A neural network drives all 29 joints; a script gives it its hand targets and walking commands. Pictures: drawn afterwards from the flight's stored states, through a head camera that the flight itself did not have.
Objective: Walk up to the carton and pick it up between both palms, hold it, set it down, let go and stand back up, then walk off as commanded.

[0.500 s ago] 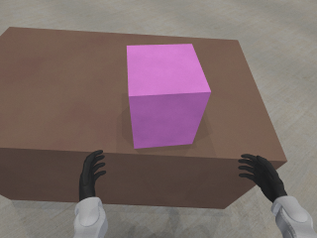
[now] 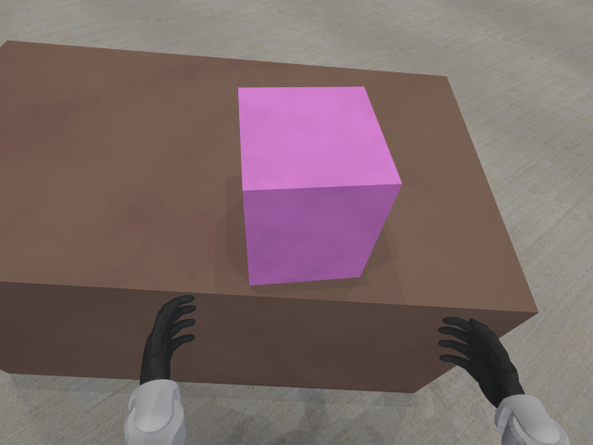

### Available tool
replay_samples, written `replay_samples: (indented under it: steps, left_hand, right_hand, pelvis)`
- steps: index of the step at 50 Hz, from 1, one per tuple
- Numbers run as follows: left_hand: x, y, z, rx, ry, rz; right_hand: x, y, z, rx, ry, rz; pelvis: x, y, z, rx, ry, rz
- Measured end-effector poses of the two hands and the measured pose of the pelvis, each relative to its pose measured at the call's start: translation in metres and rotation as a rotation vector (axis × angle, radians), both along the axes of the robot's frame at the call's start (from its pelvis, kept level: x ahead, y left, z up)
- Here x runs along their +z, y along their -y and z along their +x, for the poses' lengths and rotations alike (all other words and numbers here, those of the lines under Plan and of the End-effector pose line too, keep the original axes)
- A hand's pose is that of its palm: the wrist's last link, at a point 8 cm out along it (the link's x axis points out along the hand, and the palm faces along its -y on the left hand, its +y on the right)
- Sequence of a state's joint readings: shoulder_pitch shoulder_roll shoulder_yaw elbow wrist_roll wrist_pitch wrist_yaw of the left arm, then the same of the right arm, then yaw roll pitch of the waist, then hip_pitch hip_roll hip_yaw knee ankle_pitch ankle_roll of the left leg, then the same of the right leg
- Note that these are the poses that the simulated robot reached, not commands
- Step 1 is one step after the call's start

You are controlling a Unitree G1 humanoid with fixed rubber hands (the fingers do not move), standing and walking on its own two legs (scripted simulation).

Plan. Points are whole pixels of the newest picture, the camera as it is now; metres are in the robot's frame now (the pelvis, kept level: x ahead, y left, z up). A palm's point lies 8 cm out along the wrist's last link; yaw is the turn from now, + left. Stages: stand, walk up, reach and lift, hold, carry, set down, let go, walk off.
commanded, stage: set down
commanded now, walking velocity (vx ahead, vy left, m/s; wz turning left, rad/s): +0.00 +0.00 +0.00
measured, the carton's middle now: (304, 190) +0.49 +0.05 +0.01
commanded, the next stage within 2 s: let go in 1.74 s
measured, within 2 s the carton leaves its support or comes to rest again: neither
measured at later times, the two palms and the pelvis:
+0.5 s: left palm (152, 388) +0.17 +0.21 -0.03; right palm (476, 397) +0.22 -0.21 -0.04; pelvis +0.00 +0.00 +0.00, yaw +0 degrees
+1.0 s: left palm (140, 391) +0.17 +0.23 -0.05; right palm (453, 406) +0.21 -0.19 -0.06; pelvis +0.01 +0.01 +0.00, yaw +0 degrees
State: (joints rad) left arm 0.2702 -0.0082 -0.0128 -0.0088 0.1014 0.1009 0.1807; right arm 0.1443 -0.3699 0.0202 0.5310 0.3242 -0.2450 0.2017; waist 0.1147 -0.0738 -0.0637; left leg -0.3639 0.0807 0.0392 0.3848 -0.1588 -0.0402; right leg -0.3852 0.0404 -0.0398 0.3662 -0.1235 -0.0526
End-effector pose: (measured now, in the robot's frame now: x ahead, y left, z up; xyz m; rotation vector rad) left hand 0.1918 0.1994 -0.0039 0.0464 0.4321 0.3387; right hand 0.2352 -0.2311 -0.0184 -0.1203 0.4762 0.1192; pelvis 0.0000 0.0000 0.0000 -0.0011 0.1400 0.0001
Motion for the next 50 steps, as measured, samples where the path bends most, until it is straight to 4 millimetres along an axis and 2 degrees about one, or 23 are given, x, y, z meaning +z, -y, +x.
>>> replay_samples:
  steps: [10, 20, 26, 40, 50]
  left_hand:
    - [-0.015, -0.006, -0.007, -0.027, -0.048, 0.009]
    - [-0.021, -0.008, -0.014, -0.040, -0.085, 0.018]
    - [-0.032, -0.011, -0.021, -0.068, -0.143, 0.027]
    - [-0.040, -0.022, -0.023, -0.120, -0.194, 0.040]
    - [-0.048, -0.030, -0.024, -0.143, -0.237, 0.039]
  right_hand:
    - [-0.006, -0.012, -0.007, -0.018, -0.005, -0.007]
    - [-0.017, -0.014, -0.017, -0.035, -0.043, -0.022]
    - [-0.023, -0.021, -0.019, -0.040, -0.055, -0.031]
    - [-0.034, -0.039, -0.021, -0.066, -0.090, -0.049]
    - [-0.045, -0.042, -0.028, -0.082, -0.147, -0.068]
  pelvis:
    - [0.000, -0.002, 0.002, 0.000, 0.002, -0.002]
    - [0.000, -0.002, 0.001, 0.000, 0.011, -0.003]
    - [0.000, -0.002, 0.001, 0.000, 0.012, -0.002]
    - [0.001, -0.005, 0.005, 0.001, 0.009, -0.004]
    - [0.001, -0.009, 0.009, 0.002, 0.017, -0.007]
